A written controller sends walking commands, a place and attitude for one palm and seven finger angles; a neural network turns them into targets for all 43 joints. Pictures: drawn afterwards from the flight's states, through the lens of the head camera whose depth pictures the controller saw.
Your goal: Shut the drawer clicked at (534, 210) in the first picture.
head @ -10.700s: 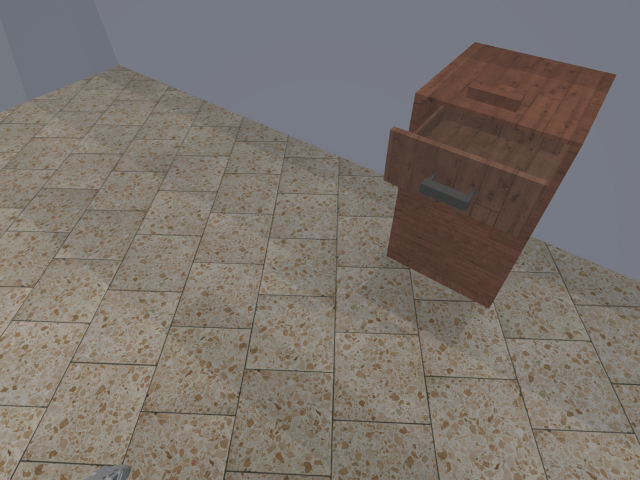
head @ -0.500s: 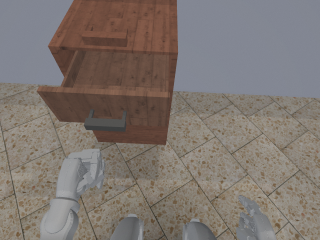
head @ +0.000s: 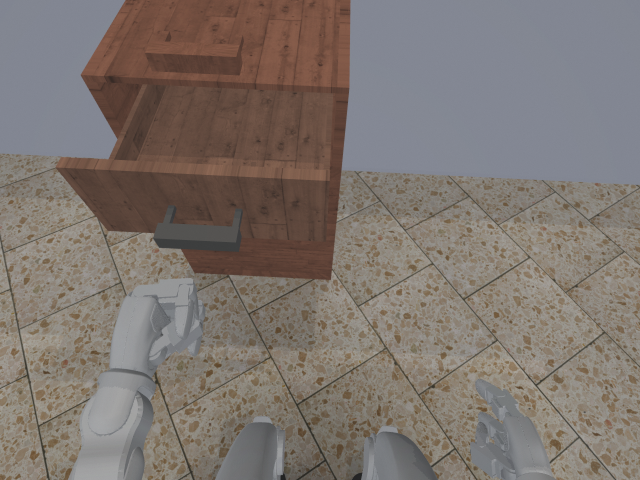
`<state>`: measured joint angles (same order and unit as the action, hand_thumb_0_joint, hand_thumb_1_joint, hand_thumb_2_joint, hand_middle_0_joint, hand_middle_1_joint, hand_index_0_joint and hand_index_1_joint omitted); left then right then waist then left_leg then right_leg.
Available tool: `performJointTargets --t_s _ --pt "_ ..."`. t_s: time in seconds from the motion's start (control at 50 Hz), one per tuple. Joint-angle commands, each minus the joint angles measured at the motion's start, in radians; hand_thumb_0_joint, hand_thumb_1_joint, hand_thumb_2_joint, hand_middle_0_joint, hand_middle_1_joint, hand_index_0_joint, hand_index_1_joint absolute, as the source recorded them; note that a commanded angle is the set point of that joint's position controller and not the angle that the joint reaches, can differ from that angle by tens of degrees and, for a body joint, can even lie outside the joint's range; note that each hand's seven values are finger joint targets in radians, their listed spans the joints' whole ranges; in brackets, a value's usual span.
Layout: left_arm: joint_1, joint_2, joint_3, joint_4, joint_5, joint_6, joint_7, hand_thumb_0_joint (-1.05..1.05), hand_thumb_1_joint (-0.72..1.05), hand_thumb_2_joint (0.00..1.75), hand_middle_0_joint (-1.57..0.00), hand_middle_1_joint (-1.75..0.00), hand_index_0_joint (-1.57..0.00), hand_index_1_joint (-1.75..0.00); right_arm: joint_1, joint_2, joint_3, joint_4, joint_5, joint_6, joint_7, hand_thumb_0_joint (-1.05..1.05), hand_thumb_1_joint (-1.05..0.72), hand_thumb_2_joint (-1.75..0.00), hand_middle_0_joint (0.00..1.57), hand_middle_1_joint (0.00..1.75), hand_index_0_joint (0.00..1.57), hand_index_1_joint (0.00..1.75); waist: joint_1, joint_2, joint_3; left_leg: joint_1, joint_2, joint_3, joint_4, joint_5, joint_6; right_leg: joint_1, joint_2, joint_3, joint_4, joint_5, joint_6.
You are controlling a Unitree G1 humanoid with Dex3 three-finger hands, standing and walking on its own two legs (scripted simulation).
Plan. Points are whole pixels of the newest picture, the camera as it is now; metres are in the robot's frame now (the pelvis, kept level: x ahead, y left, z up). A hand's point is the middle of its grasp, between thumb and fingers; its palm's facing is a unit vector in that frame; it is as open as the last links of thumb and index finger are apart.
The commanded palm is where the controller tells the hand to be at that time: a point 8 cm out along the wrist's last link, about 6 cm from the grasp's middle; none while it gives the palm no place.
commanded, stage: bring the fist close to the handle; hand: left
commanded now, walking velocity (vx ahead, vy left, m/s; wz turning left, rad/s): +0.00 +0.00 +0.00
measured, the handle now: (201, 225) +0.47 +0.21 -0.05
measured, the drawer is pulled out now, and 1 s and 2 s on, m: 0.18 0.18 0.15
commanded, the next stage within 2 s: push the drawer shut in 1.14 s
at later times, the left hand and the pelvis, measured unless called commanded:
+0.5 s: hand (207, 298) +0.34 +0.17 -0.02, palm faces -0.03 -1.00 -0.04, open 3.3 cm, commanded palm +0.33 +0.22 -0.02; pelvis -0.01 +0.01 -0.03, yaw -1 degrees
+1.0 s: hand (216, 292) +0.36 +0.17 -0.05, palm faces -0.04 -1.00 -0.04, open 3.3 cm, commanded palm +0.34 +0.22 -0.04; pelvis -0.02 +0.02 -0.05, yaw -2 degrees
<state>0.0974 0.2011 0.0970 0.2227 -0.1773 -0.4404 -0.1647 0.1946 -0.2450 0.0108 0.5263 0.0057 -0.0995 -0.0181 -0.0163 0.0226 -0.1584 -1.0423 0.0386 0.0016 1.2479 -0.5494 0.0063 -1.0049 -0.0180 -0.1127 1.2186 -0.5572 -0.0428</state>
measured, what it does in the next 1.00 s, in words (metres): lowers itself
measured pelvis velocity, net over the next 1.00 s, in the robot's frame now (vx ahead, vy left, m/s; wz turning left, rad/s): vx -0.02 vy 0.02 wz -0.03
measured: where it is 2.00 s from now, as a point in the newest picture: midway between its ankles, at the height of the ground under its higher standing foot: outside the picture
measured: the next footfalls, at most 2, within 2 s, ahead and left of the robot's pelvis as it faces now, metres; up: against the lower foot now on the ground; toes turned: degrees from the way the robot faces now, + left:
none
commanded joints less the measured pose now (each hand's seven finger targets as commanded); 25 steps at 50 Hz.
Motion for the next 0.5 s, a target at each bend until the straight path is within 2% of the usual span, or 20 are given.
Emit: performJointTargets --t_s 0.0,0.04,0.08,0.12,0.16,0.18,0.22,0.24,0.28,0.3,0.34,0.38,0.4,0.42,0.48 --pt "-0.196 0.108 0.064 -0.168 -0.018 -0.073 -0.01 0.0 0.9 0.9 -1.4 -1.6 -1.4 -1.6 0.011 -0.13 -0.06 -0.114 0.001 -0.039 -0.008 0.0 -0.9 -0.9 0.2 0.3 0.2 0.3 -0.028 -0.007 -0.331 0.157 -0.036 -0.017 -0.124 0.269 0.025 0.201 0.019 0.105 -0.161 0.288 0.024" --pt "-0.223 0.116 0.076 -0.136 -0.024 -0.07 -0.011 0.0 0.9 0.9 -1.4 -1.6 -1.4 -1.6 0.013 -0.131 -0.061 -0.108 0.002 -0.035 -0.007 0.0 -0.9 -0.9 0.2 0.3 0.2 0.3 -0.026 -0.003 -0.328 0.137 -0.037 -0.014 -0.115 0.248 0.024 0.195 0.018 0.113 -0.163 0.265 0.025" --pt "-0.233 0.145 0.108 -0.092 -0.025 -0.071 -0.014 0.0 0.9 0.9 -1.4 -1.6 -1.4 -1.6 0.022 -0.137 -0.061 -0.101 0.0 -0.031 -0.009 0.0 -0.9 -0.9 0.2 0.3 0.2 0.3 -0.025 -0.035 -0.335 0.103 -0.035 -0.016 -0.101 0.248 0.026 0.199 0.021 0.116 -0.15 0.26 0.025" --pt "-0.263 0.155 0.127 -0.067 -0.027 -0.076 -0.019 0.0 0.9 0.9 -1.4 -1.6 -1.4 -1.6 0.021 -0.135 -0.062 -0.099 0.002 -0.025 -0.009 0.0 -0.9 -0.9 0.2 0.3 0.2 0.3 -0.019 -0.035 -0.352 0.081 -0.036 -0.01 -0.091 0.241 0.025 0.209 0.018 0.13 -0.147 0.257 0.026" --pt "-0.306 0.144 0.114 -0.054 -0.025 -0.082 -0.023 0.0 0.9 0.9 -1.4 -1.6 -1.4 -1.6 0.022 -0.136 -0.062 -0.096 0.003 -0.023 -0.008 0.0 -0.9 -0.9 0.2 0.3 0.2 0.3 -0.024 -0.005 -0.354 0.081 -0.035 -0.009 -0.084 0.244 0.024 0.184 0.017 0.125 -0.133 0.263 0.025" --pt "-0.328 0.143 0.104 -0.037 -0.024 -0.081 -0.025 0.0 0.9 0.9 -1.4 -1.6 -1.4 -1.6 0.027 -0.14 -0.061 -0.09 0.0 -0.022 -0.009 0.0 -0.9 -0.9 0.2 0.3 0.2 0.3 -0.034 -0.018 -0.352 0.076 -0.033 -0.016 -0.075 0.246 0.027 0.167 0.022 0.119 -0.122 0.264 0.023" --pt "-0.344 0.147 0.119 -0.023 -0.025 -0.092 -0.025 0.0 0.9 0.9 -1.4 -1.6 -1.4 -1.6 0.032 -0.141 -0.066 -0.083 0.0 -0.019 -0.007 0.0 -0.9 -0.9 0.2 0.3 0.2 0.3 -0.028 -0.002 -0.379 0.087 -0.032 -0.015 -0.071 0.252 0.024 0.151 0.021 0.117 -0.111 0.271 0.024" --pt "-0.368 0.144 0.111 -0.019 -0.025 -0.095 -0.025 0.0 0.9 0.9 -1.4 -1.6 -1.4 -1.6 0.032 -0.143 -0.064 -0.082 -0.001 -0.018 -0.006 0.0 -0.9 -0.9 0.2 0.3 0.2 0.3 -0.032 -0.002 -0.385 0.08 -0.033 -0.016 -0.066 0.246 0.024 0.146 0.021 0.118 -0.106 0.265 0.024" --pt "-0.398 0.171 0.133 0.002 -0.024 -0.102 -0.023 0.0 0.9 0.9 -1.4 -1.6 -1.4 -1.6 0.039 -0.148 -0.066 -0.074 -0.001 -0.016 -0.007 0.0 -0.9 -0.9 0.2 0.3 0.2 0.3 -0.034 -0.005 -0.393 0.073 -0.031 -0.02 -0.054 0.25 0.025 0.127 0.025 0.114 -0.09 0.262 0.021" --pt "-0.403 0.161 0.13 -0.001 -0.022 -0.11 -0.023 0.0 0.9 0.9 -1.4 -1.6 -1.4 -1.6 0.039 -0.147 -0.067 -0.073 -0.004 -0.015 -0.005 0.0 -0.9 -0.9 0.2 0.3 0.2 0.3 -0.028 0.001 -0.421 0.081 -0.031 -0.018 -0.05 0.265 0.024 0.126 0.023 0.114 -0.08 0.281 0.022" --pt "-0.378 0.157 0.136 0.018 -0.024 -0.113 -0.021 0.0 0.9 0.9 -1.4 -1.6 -1.4 -1.6 0.04 -0.146 -0.068 -0.073 -0.004 -0.011 0.001 0.0 -0.9 -0.9 0.2 0.3 0.2 0.3 -0.018 0.01 -0.426 0.073 -0.032 -0.018 -0.049 0.272 0.021 0.125 0.022 0.111 -0.069 0.291 0.021" --pt "-0.397 0.167 0.145 0.06 -0.022 -0.113 -0.019 0.0 0.9 0.9 -1.4 -1.6 -1.4 -1.6 0.047 -0.151 -0.068 -0.067 -0.005 -0.004 0.002 0.0 -0.9 -0.9 0.2 0.3 0.2 0.3 -0.031 -0.023 -0.415 0.043 -0.03 -0.022 -0.036 0.26 0.024 0.107 0.027 0.107 -0.057 0.28 0.022" --pt "-0.428 0.172 0.149 0.054 -0.019 -0.12 -0.019 0.0 0.9 0.9 -1.4 -1.6 -1.4 -1.6 0.043 -0.152 -0.069 -0.064 -0.006 -0.001 0.002 0.0 -0.9 -0.9 0.2 0.3 0.2 0.3 -0.033 -0.013 -0.42 0.038 -0.03 -0.022 -0.031 0.25 0.023 0.091 0.025 0.108 -0.053 0.268 0.023" --pt "-0.411 0.18 0.166 0.071 -0.02 -0.122 -0.018 0.0 0.9 0.9 -1.4 -1.6 -1.4 -1.6 0.044 -0.152 -0.07 -0.065 -0.005 0.003 0.003 0.0 -0.9 -0.9 0.2 0.3 0.2 0.3 -0.024 -0.02 -0.424 0.028 -0.032 -0.019 -0.028 0.239 0.022 0.094 0.025 0.113 -0.051 0.255 0.023" --pt "-0.486 0.161 0.13 0.085 -0.01 -0.133 -0.021 0.0 0.9 0.9 -1.4 -1.6 -1.4 -1.6 0.048 -0.157 -0.069 -0.061 -0.005 0.006 0.004 0.0 -0.9 -0.9 0.2 0.3 0.2 0.3 -0.045 0.009 -0.413 0.041 -0.028 -0.032 -0.015 0.239 0.021 0.023 0.029 0.096 -0.026 0.242 0.018"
